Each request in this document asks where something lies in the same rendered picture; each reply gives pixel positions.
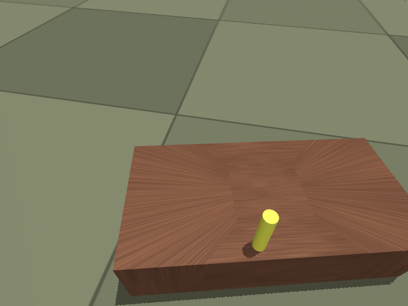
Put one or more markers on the can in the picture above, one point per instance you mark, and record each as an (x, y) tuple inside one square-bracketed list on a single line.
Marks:
[(265, 229)]

